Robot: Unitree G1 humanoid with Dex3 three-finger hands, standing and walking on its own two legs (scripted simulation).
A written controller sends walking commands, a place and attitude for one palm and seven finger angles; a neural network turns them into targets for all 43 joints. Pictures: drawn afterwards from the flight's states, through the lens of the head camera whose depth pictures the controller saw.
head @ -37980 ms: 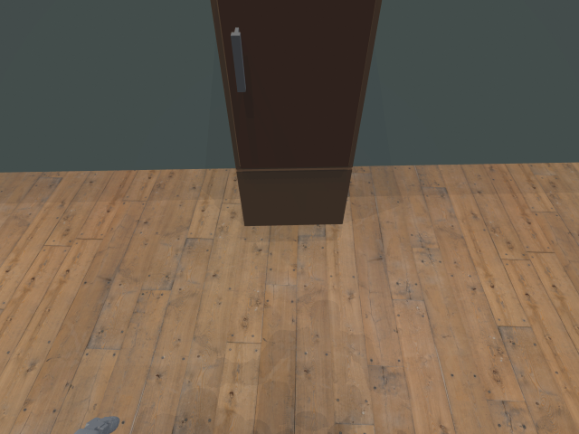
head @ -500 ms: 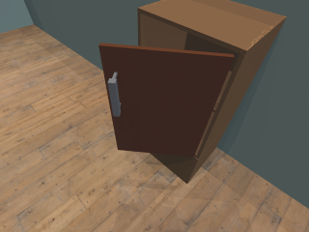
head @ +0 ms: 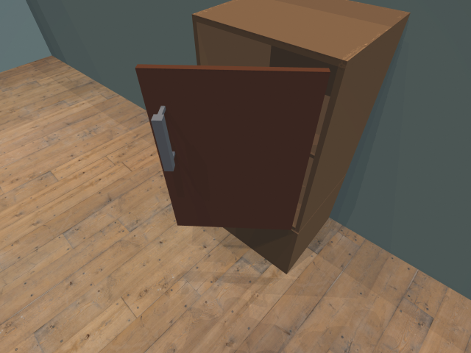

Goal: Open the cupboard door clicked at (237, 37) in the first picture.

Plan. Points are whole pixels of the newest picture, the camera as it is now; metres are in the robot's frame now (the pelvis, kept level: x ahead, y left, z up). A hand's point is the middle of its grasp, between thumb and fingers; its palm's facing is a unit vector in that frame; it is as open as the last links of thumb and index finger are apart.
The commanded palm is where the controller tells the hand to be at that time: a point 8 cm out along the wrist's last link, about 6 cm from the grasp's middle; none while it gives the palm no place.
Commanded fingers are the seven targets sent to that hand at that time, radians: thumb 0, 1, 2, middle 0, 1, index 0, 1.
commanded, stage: come to a stop and stand still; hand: left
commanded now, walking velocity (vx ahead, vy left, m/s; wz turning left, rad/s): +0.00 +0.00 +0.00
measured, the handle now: (166, 139) +0.59 +0.19 +0.03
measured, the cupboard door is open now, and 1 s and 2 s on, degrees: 38 38 38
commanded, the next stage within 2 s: look again from close up in 0.30 s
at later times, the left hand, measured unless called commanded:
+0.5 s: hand out of the picture +0.03 +0.20 -0.15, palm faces +0.00 -0.97 -0.26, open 7.4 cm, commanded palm none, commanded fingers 0.00 0.90 0.90 -0.20 -0.30 -0.20 -0.30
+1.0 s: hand out of the picture +0.00 +0.18 -0.16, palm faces +0.02 -0.98 -0.17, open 7.3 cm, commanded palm none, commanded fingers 0.00 0.90 0.90 -0.20 -0.30 -0.20 -0.30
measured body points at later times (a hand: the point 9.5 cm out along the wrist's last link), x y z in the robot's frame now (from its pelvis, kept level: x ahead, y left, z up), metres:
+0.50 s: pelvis -0.01 +0.00 +0.01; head -0.01 -0.01 +0.46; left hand +0.03 +0.25 -0.13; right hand +0.00 -0.26 -0.14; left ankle -0.01 +0.10 -0.73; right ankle +0.05 -0.11 -0.73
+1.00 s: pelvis +0.01 +0.01 +0.01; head +0.01 +0.02 +0.46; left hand +0.00 +0.23 -0.15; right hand +0.02 -0.21 -0.14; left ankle -0.01 +0.10 -0.73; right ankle +0.05 -0.11 -0.73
